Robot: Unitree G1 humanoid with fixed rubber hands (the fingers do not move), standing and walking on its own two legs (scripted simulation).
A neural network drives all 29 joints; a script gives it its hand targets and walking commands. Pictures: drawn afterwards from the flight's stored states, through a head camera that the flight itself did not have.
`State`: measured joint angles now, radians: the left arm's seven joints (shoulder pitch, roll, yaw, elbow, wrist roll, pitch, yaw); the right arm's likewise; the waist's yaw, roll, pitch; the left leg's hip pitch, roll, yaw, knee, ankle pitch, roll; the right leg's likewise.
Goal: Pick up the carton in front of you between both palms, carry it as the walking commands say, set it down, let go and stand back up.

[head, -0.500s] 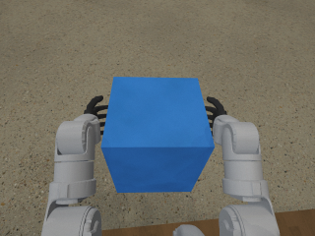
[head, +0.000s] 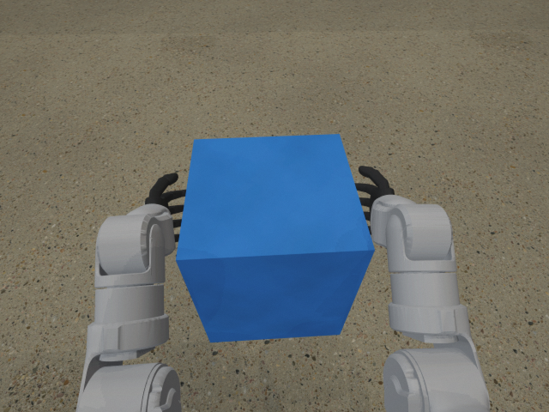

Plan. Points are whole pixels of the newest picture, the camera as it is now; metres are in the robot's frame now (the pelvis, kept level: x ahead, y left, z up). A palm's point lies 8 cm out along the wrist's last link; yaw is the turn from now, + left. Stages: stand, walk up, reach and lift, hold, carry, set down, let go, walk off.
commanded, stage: carry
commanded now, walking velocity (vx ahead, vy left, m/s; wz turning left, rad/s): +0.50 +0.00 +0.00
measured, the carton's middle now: (271, 243) +0.37 +0.01 +0.03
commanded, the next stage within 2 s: none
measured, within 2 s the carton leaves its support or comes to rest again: neither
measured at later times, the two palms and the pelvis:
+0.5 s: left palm (210, 82) +0.69 +0.12 +0.11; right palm (366, 90) +0.66 -0.17 +0.11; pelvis +0.32 +0.01 +0.01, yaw -2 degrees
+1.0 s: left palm (234, 41) +0.89 +0.09 +0.09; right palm (359, 39) +0.90 -0.21 +0.09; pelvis +0.63 -0.06 +0.03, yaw +0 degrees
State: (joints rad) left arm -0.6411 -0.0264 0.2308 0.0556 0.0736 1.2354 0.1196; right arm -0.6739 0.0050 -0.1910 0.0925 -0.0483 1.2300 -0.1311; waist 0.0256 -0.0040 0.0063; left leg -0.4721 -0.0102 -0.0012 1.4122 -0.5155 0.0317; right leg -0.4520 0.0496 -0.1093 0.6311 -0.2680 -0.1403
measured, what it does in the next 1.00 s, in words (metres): walks ahead: left foot, then right foot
